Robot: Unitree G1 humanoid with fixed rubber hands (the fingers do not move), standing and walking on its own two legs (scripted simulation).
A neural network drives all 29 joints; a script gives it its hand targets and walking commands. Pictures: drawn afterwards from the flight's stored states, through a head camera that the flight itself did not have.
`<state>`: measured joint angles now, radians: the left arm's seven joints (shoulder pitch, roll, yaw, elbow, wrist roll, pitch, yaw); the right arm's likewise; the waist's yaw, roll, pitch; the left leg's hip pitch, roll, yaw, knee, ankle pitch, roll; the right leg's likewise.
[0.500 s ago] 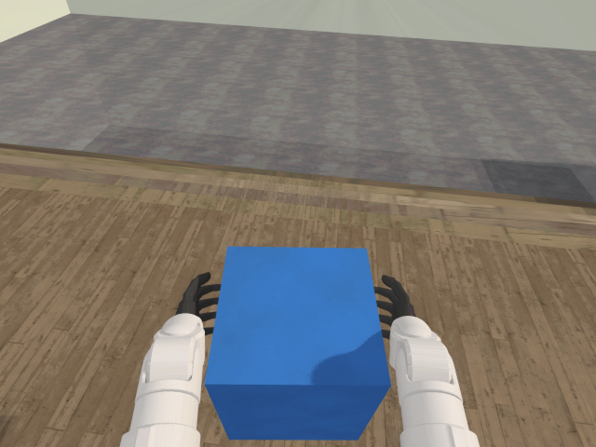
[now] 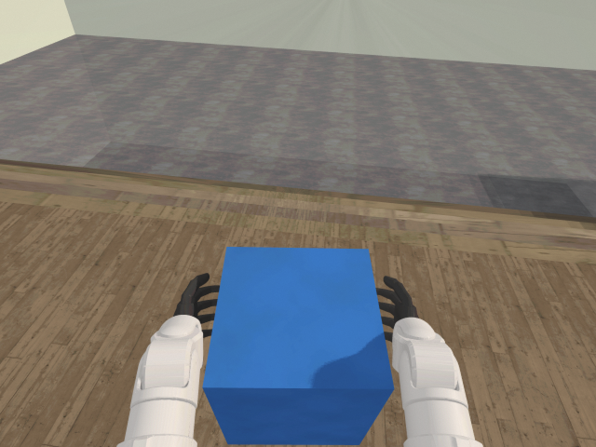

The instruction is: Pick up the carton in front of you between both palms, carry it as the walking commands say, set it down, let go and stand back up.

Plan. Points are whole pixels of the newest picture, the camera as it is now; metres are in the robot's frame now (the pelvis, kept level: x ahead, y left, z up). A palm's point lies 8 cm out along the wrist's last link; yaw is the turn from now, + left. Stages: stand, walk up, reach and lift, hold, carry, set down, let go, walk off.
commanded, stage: hold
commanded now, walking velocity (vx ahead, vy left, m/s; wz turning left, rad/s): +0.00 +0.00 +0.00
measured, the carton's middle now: (295, 350) +0.29 +0.00 -0.03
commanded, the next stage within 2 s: carry in 0.62 s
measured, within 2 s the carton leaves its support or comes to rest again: neither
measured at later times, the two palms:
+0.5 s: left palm (187, 326) +0.28 +0.15 +0.05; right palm (405, 329) +0.28 -0.15 +0.05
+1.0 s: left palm (197, 262) +0.37 +0.15 +0.08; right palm (398, 271) +0.36 -0.15 +0.08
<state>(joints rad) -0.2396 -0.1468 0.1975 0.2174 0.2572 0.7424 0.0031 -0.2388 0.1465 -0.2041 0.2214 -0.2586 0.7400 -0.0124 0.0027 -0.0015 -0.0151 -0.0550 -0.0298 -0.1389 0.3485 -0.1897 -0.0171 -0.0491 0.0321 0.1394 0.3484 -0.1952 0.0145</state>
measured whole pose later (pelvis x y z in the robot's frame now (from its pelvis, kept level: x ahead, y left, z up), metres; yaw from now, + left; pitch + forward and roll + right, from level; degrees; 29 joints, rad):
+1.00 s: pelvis +0.09 +0.01 -0.02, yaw -1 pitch +5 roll -1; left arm -0.15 -0.13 0.09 -0.24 0.12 1.01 0.08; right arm -0.14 0.13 -0.11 -0.25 -0.13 1.01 -0.08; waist 0.00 0.03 -0.19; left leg -0.27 0.07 0.02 0.64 -0.42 -0.02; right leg -0.27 -0.02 -0.10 0.55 -0.34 0.00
